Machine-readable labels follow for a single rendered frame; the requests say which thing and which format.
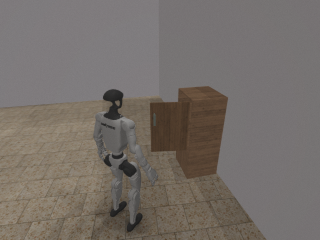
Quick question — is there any cupboard door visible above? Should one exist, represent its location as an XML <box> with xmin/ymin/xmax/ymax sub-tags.
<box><xmin>150</xmin><ymin>101</ymin><xmax>190</xmax><ymax>152</ymax></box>

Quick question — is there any right robot forearm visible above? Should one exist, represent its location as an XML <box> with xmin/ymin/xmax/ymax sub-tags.
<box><xmin>134</xmin><ymin>145</ymin><xmax>152</xmax><ymax>173</ymax></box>

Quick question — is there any handle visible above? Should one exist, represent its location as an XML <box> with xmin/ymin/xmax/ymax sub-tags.
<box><xmin>153</xmin><ymin>113</ymin><xmax>156</xmax><ymax>126</ymax></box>

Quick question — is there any robot left upper arm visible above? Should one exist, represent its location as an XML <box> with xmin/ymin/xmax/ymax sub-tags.
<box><xmin>93</xmin><ymin>111</ymin><xmax>106</xmax><ymax>139</ymax></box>

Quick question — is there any left robot hand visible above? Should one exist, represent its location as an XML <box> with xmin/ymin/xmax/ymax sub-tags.
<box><xmin>97</xmin><ymin>147</ymin><xmax>108</xmax><ymax>161</ymax></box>

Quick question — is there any robot left thigh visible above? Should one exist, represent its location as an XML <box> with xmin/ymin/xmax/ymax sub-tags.
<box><xmin>103</xmin><ymin>152</ymin><xmax>123</xmax><ymax>189</ymax></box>

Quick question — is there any right robot shin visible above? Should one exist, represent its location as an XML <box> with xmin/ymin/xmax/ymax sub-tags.
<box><xmin>128</xmin><ymin>191</ymin><xmax>141</xmax><ymax>224</ymax></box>

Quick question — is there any left robot forearm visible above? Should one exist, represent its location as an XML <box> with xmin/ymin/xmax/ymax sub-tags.
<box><xmin>93</xmin><ymin>136</ymin><xmax>105</xmax><ymax>151</ymax></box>

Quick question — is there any right robot hand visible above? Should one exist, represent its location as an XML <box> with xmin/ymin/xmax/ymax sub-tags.
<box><xmin>145</xmin><ymin>168</ymin><xmax>158</xmax><ymax>186</ymax></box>

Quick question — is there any robot right upper arm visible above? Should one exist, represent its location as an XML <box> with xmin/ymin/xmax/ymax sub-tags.
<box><xmin>121</xmin><ymin>118</ymin><xmax>138</xmax><ymax>154</ymax></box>

